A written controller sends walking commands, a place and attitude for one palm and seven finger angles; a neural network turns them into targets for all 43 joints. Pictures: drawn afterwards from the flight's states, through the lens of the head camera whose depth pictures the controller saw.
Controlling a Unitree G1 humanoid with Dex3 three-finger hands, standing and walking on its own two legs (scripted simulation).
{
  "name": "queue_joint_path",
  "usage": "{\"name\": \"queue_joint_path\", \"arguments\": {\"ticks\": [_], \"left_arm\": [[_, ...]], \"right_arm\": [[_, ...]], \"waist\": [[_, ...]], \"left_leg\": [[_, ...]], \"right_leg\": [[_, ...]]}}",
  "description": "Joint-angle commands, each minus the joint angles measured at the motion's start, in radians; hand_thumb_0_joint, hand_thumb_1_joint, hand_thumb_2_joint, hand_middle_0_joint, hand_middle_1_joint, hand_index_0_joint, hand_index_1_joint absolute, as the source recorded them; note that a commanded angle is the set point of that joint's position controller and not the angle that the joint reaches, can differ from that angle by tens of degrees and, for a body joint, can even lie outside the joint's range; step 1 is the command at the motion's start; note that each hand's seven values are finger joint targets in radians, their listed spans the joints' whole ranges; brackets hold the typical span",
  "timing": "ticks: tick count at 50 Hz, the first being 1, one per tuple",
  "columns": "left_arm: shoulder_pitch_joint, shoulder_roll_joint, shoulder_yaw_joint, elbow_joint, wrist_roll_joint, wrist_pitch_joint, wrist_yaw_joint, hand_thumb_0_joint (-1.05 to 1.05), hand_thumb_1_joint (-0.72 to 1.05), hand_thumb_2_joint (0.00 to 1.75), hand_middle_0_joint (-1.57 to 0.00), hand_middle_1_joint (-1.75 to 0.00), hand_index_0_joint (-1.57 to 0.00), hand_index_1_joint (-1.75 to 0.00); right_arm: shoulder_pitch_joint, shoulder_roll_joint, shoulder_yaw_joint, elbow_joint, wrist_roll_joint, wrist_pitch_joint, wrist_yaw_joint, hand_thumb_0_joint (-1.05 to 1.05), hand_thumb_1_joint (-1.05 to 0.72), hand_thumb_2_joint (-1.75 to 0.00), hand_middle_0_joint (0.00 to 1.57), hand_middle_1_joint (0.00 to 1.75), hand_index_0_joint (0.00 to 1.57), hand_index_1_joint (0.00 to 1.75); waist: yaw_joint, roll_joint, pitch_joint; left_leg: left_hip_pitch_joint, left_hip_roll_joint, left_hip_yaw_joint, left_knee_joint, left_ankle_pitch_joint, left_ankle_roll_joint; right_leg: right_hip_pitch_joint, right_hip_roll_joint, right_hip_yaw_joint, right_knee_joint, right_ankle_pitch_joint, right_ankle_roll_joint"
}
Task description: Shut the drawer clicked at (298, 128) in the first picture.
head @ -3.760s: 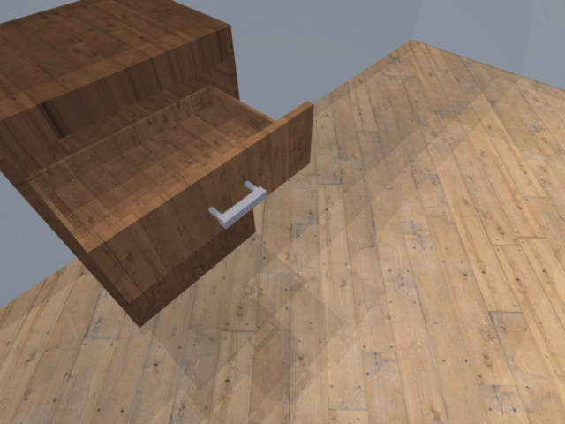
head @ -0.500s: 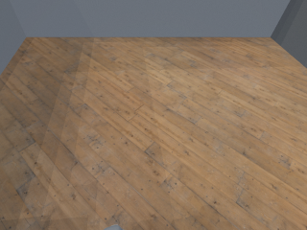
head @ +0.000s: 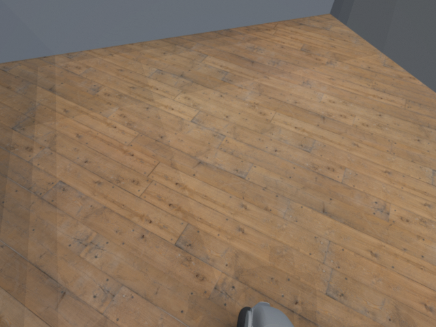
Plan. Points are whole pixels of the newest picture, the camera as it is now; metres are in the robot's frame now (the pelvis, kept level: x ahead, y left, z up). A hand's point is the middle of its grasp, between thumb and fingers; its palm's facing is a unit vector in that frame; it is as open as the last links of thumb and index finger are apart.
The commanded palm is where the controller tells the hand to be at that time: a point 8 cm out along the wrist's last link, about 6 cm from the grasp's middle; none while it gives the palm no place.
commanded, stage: walk to a spot facing it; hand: left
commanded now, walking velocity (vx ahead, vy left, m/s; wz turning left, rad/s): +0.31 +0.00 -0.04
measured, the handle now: out of the picture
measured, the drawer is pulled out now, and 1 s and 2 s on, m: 0.30 0.30 0.30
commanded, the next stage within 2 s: turn to face it in 0.08 s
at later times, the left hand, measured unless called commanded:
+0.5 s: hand (132, 301) +0.20 +0.19 -0.20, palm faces +0.21 -0.97 -0.14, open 7.4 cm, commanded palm none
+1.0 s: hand (121, 273) +0.25 +0.21 -0.15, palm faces +0.45 -0.85 -0.28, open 7.4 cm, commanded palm none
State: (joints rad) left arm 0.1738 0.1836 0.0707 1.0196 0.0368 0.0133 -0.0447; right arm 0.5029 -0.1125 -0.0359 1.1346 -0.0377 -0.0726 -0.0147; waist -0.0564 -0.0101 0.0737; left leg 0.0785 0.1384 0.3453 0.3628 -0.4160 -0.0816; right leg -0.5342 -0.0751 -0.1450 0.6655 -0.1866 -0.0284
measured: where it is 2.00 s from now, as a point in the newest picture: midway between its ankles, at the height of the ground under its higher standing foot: (220, 308)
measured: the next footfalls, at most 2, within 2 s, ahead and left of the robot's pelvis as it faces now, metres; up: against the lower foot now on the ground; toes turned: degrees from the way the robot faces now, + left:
right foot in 0.04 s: +0.17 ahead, -0.12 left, +0.00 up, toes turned -9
left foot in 0.46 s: +0.32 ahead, +0.11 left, +0.00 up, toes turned +19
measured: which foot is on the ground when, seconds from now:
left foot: down 0.00-0.04, up 0.06-0.44, down 0.46-1.00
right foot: up 0.00-0.02, down 0.04-0.46, up 0.48-1.00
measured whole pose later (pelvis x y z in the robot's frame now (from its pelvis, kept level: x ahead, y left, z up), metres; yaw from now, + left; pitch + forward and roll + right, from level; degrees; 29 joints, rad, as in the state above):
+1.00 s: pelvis +0.24 -0.02 +0.00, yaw +26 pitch +2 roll -1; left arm 0.18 0.22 0.07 0.86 0.01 0.04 0.02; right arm 0.23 -0.22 -0.09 0.92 -0.03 0.05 0.01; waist -0.04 0.03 0.03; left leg -0.41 -0.09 -0.11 0.49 -0.10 0.03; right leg -0.28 -0.01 -0.01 0.60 -0.38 0.04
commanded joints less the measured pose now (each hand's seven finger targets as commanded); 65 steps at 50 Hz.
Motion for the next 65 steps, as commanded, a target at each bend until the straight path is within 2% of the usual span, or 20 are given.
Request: {"name": "queue_joint_path", "arguments": {"ticks": [1, 2, 3, 6, 9, 18, 21, 22, 23, 24, 25, 29, 43, 48, 49, 50, 51, 55, 60, 65], "left_arm": [[0.355, 0.154, 0.038, 0.055, 0.006, -0.074, 0.023, 0.0, 0.9, 0.9, -0.2, -0.3, -0.2, -0.3], [0.445, 0.265, 0.062, 0.079, -0.004, -0.08, 0.041, 0.0, 0.9, 0.9, -0.2, -0.3, -0.2, -0.3], [0.413, 0.294, 0.065, 0.074, -0.026, -0.073, 0.048, 0.0, 0.9, 0.9, -0.2, -0.3, -0.2, -0.3], [0.166, 0.13, 0.017, 0.015, -0.019, -0.081, 0.057, 0.0, 0.9, 0.9, -0.2, -0.3, -0.2, -0.3], [0.114, 0.067, -0.001, 0.007, -0.007, -0.09, 0.066, 0.0, 0.9, 0.9, -0.2, -0.3, -0.2, -0.3], [0.096, 0.124, 0.002, -0.017, -0.011, -0.065, 0.07, 0.0, 0.9, 0.9, -0.2, -0.3, -0.2, -0.3], [0.081, 0.16, 0.02, -0.043, -0.016, -0.044, 0.072, 0.0, 0.9, 0.9, -0.2, -0.3, -0.2, -0.3], [0.092, 0.152, 0.022, -0.055, -0.021, -0.036, 0.069, 0.0, 0.9, 0.9, -0.2, -0.3, -0.2, -0.3], [0.136, 0.104, 0.019, -0.088, -0.038, -0.029, 0.064, 0.0, 0.9, 0.9, -0.2, -0.3, -0.2, -0.3], [0.099, 0.108, 0.007, -0.125, -0.025, -0.022, 0.071, 0.0, 0.9, 0.9, -0.2, -0.3, -0.2, -0.3], [0.067, 0.1, 0.01, -0.13, -0.025, -0.013, 0.077, 0.0, 0.9, 0.9, -0.2, -0.3, -0.2, -0.3], [0.1, 0.096, 0.023, -0.103, -0.014, 0.005, 0.057, 0.0, 0.9, 0.9, -0.2, -0.3, -0.2, -0.3], [0.01, 0.116, 0.025, -0.201, -0.022, 0.02, 0.071, 0.0, 0.9, 0.9, -0.2, -0.3, -0.2, -0.3], [0.155, 0.138, 0.032, -0.18, -0.031, 0.017, 0.077, 0.0, 0.9, 0.9, -0.2, -0.3, -0.2, -0.3], [0.215, 0.172, 0.041, -0.169, -0.027, 0.012, 0.081, 0.0, 0.9, 0.9, -0.2, -0.3, -0.2, -0.3], [0.221, 0.261, 0.06, -0.185, -0.005, 0.005, 0.089, 0.0, 0.9, 0.9, -0.2, -0.3, -0.2, -0.3], [0.108, 0.297, 0.045, -0.225, -0.008, 0.011, 0.089, 0.0, 0.9, 0.9, -0.2, -0.3, -0.2, -0.3], [-0.047, 0.175, 0.017, -0.248, -0.013, -0.019, 0.083, 0.0, 0.9, 0.9, -0.2, -0.3, -0.2, -0.3], [0.128, 0.213, 0.024, -0.188, -0.01, -0.02, 0.08, 0.0, 0.9, 0.9, -0.2, -0.3, -0.2, -0.3], [0.156, 0.254, 0.037, -0.173, -0.007, -0.009, 0.077, 0.0, 0.9, 0.9, -0.2, -0.3, -0.2, -0.3]], "right_arm": [[-0.009, -0.158, -0.034, -0.034, 0.026, -0.012, 0.004, 0.0, -0.9, -0.9, 0.2, 0.3, 0.2, 0.3], [0.007, -0.069, -0.018, -0.074, 0.04, -0.014, 0.006, 0.0, -0.9, -0.9, 0.2, 0.3, 0.2, 0.3], [-0.057, -0.094, -0.021, -0.094, 0.043, -0.009, 0.0, 0.0, -0.9, -0.9, 0.2, 0.3, 0.2, 0.3], [-0.117, -0.077, -0.025, -0.081, 0.022, 0.008, -0.005, 0.0, -0.9, -0.9, 0.2, 0.3, 0.2, 0.3], [-0.051, -0.031, -0.019, -0.057, 0.015, 0.041, -0.004, 0.0, -0.9, -0.9, 0.2, 0.3, 0.2, 0.3], [-0.248, -0.076, -0.018, -0.168, 0.02, 0.058, 0.03, 0.0, -0.9, -0.9, 0.2, 0.3, 0.2, 0.3], [-0.173, -0.139, -0.036, -0.174, 0.013, 0.063, 0.03, 0.0, -0.9, -0.9, 0.2, 0.3, 0.2, 0.3], [-0.1, -0.2, -0.05, -0.173, 0.008, 0.06, 0.027, 0.0, -0.9, -0.9, 0.2, 0.3, 0.2, 0.3], [-0.039, -0.31, -0.071, -0.184, 0.001, 0.053, 0.019, 0.0, -0.9, -0.9, 0.2, 0.3, 0.2, 0.3], [-0.019, -0.343, -0.069, -0.177, 0.014, 0.062, 0.007, 0.0, -0.9, -0.9, 0.2, 0.3, 0.2, 0.3], [-0.077, -0.335, -0.069, -0.186, 0.018, 0.063, -0.002, 0.0, -0.9, -0.9, 0.2, 0.3, 0.2, 0.3], [-0.29, -0.251, -0.047, -0.26, 0.016, 0.056, -0.002, 0.0, -0.9, -0.9, 0.2, 0.3, 0.2, 0.3], [-0.252, -0.289, -0.094, -0.267, 0.014, 0.089, 0.009, 0.0, -0.9, -0.9, 0.2, 0.3, 0.2, 0.3], [-0.327, -0.288, -0.102, -0.299, 0.015, 0.107, 0.014, 0.0, -0.9, -0.9, 0.2, 0.3, 0.2, 0.3], [-0.351, -0.26, -0.1, -0.31, 0.022, 0.112, 0.016, 0.0, -0.9, -0.9, 0.2, 0.3, 0.2, 0.3], [-0.339, -0.183, -0.094, -0.331, 0.033, 0.116, 0.019, 0.0, -0.9, -0.9, 0.2, 0.3, 0.2, 0.3], [-0.336, -0.196, -0.097, -0.348, 0.017, 0.114, 0.017, 0.0, -0.9, -0.9, 0.2, 0.3, 0.2, 0.3], [-0.281, -0.208, -0.088, -0.299, 0.014, 0.123, 0.04, 0.0, -0.9, -0.9, 0.2, 0.3, 0.2, 0.3], [-0.399, -0.189, -0.064, -0.325, 0.02, 0.123, 0.039, 0.0, -0.9, -0.9, 0.2, 0.3, 0.2, 0.3], [-0.451, -0.192, -0.046, -0.334, 0.029, 0.115, 0.04, 0.0, -0.9, -0.9, 0.2, 0.3, 0.2, 0.3]], "waist": [[0.218, -0.025, -0.242], [0.215, -0.257, -0.318], [0.203, -0.167, -0.296], [0.096, -0.053, -0.083], [0.029, -0.068, -0.053], [0.055, -0.118, -0.004], [0.006, -0.048, -0.056], [-0.02, 0.096, -0.111], [-0.028, 0.385, -0.17], [-0.038, 0.327, -0.213], [-0.024, 0.257, -0.23], [0.061, 0.136, -0.126], [0.018, 0.151, -0.137], [0.081, 0.17, -0.143], [0.111, 0.103, -0.141], [0.116, -0.171, -0.112], [0.087, -0.257, -0.034], [0.001, -0.146, 0.014], [0.091, -0.169, -0.068], [0.114, -0.244, -0.1]], "left_leg": [[-0.334, 0.11, -0.033, 0.556, 0.59, 0.095], [-0.638, -0.051, -0.09, 0.881, -0.126, 0.055], [-0.697, -0.034, -0.239, 1.028, -0.16, 0.078], [-0.687, 0.056, -0.336, 1.008, 0.066, 0.079], [-0.595, 0.05, -0.305, 0.827, 0.081, 0.057], [-0.534, -0.015, -0.21, 0.395, 0.21, 0.059], [-0.36, -0.058, -0.198, 0.259, 0.293, 0.078], [-0.229, -0.022, -0.286, 0.179, 0.51, 0.11], [-0.079, 0.225, -0.64, 0.083, 0.887, 0.252], [-0.091, 0.321, -0.798, 0.01, 0.799, 0.336], [-0.122, 0.301, -0.808, -0.017, 0.577, 0.326], [-0.371, 0.126, -0.579, -0.092, 0.243, 0.225], [-0.31, 0.075, -0.745, -0.08, 0.176, 0.261], [-0.479, -0.014, -0.742, -0.059, 0.134, 0.184], [-0.594, -0.073, -0.698, 0.023, 0.047, 0.131], [-0.78, -0.203, -0.523, 0.316, -0.078, 0.057], [-0.8, -0.228, -0.412, 0.591, -0.107, 0.036], [-0.711, -0.132, -0.378, 0.853, 0.058, 0.03], [-0.679, -0.119, -0.304, 0.657, -0.006, 0.003], [-0.552, -0.129, -0.243, 0.421, -0.014, 0.025]], "right_leg": [[0.661, -0.036, 0.099, -0.132, 0.026, -0.087], [0.85, -0.326, 0.563, -0.241, 0.137, -0.196], [0.772, -0.386, 0.641, -0.338, 0.149, -0.24], [0.393, -0.305, 0.381, -0.392, 0.086, -0.15], [0.256, -0.249, 0.18, -0.409, 0.221, -0.121], [0.354, -0.251, -0.019, -0.322, 0.355, -0.069], [0.36, -0.241, -0.064, -0.089, 0.37, -0.029], [0.282, -0.18, -0.091, 0.106, 0.233, 0.016], [0.069, -0.022, -0.113, 0.392, -0.309, 0.095], [0.014, 0.023, 0.035, 0.585, -0.528, 0.089], [-0.051, 0.001, 0.117, 0.653, -0.448, 0.084], [0.008, -0.041, 0.141, 0.56, -0.192, 0.099], [0.072, 0.03, 0.154, 0.198, -0.244, 0.107], [0.383, 0.076, 0.118, -0.138, -0.166, 0.067], [0.508, 0.019, 0.16, -0.3, -0.137, 0.038], [0.549, -0.252, 0.463, -0.481, -0.365, -0.056], [0.351, -0.434, 0.571, -0.544, -0.397, -0.134], [0.279, -0.228, 0.213, -0.372, 0.082, -0.072], [0.5, -0.254, 0.136, -0.26, 0.468, -0.089], [0.533, -0.272, 0.086, -0.201, 0.57, -0.08]]}}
